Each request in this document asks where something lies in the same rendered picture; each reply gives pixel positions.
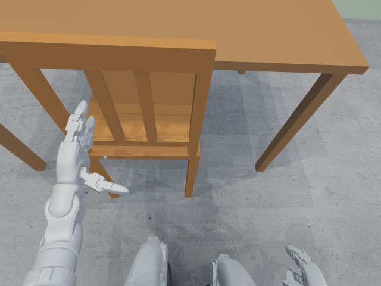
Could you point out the robot right hand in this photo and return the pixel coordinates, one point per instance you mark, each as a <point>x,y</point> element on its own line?
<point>310,274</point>

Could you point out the left robot thigh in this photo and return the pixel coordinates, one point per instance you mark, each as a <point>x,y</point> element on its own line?
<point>149,262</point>

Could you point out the table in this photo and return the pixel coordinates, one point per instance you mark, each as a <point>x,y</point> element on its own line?
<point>296,36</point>

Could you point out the chair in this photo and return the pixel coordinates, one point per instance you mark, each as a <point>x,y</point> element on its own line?
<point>148,94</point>

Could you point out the left robot forearm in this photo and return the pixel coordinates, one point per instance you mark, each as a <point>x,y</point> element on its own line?
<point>59,250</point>

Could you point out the robot left hand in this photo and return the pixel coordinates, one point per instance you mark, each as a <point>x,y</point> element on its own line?
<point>73,153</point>

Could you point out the left robot shin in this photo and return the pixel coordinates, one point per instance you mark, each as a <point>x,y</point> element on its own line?
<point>163,277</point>

